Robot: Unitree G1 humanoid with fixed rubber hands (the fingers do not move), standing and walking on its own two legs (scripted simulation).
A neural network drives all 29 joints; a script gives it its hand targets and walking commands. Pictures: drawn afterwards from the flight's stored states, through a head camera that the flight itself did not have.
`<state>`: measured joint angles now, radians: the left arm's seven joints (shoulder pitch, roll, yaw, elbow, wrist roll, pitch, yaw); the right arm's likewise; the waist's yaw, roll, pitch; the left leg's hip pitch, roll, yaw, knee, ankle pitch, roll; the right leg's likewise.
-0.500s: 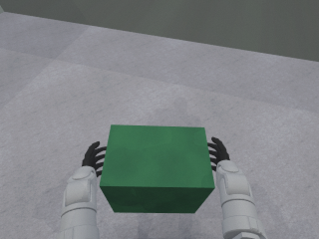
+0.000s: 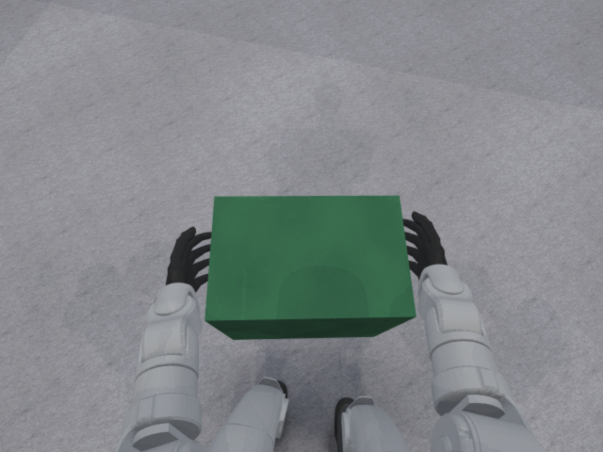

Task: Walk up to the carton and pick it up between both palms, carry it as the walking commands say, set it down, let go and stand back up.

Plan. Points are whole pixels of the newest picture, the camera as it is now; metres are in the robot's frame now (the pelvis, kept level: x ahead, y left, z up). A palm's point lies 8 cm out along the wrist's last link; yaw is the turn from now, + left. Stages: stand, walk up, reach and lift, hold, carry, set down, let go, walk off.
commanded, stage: set down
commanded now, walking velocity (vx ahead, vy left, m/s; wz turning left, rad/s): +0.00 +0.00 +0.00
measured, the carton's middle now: (305, 276) +0.34 +0.06 -0.14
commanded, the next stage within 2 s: none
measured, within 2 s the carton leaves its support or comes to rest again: neither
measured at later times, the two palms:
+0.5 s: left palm (209, 267) +0.34 +0.21 -0.14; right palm (418, 261) +0.40 -0.13 -0.15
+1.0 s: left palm (216, 270) +0.36 +0.23 -0.23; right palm (399, 267) +0.41 -0.11 -0.23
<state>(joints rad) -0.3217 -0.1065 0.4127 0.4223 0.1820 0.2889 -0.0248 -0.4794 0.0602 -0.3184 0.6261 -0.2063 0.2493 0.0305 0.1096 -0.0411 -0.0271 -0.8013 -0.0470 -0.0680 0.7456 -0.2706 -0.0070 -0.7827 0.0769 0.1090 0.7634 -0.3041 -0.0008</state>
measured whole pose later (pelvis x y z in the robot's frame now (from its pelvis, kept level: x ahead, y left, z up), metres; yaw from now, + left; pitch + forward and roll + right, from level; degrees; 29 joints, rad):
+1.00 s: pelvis -0.05 +0.00 -0.15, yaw +0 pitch +41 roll +1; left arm -0.75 0.03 0.48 0.61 0.15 0.29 -0.02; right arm -0.87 -0.02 -0.36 0.73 -0.15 0.26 -0.05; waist 0.09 -0.06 -0.17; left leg -1.69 -0.08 -0.06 1.42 -0.44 -0.03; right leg -1.68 0.14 0.10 1.45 -0.48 0.03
